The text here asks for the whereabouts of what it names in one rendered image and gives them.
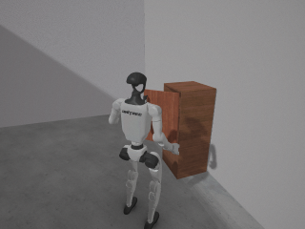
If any robot left foot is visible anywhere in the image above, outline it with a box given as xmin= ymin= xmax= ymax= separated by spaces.
xmin=123 ymin=197 xmax=137 ymax=215

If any robot head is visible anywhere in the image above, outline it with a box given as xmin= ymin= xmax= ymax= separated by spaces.
xmin=124 ymin=72 xmax=147 ymax=106

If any right robot forearm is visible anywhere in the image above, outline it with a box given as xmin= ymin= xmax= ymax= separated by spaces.
xmin=158 ymin=133 xmax=174 ymax=152

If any robot right upper arm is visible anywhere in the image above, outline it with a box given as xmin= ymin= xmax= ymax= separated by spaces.
xmin=148 ymin=103 xmax=163 ymax=143

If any robot right hand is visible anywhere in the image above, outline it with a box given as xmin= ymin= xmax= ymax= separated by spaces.
xmin=172 ymin=143 xmax=180 ymax=156

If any cupboard door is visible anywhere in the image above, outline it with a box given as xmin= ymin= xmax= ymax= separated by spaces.
xmin=144 ymin=89 xmax=180 ymax=144

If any robot left upper arm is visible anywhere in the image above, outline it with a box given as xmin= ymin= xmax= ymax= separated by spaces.
xmin=109 ymin=98 xmax=126 ymax=125

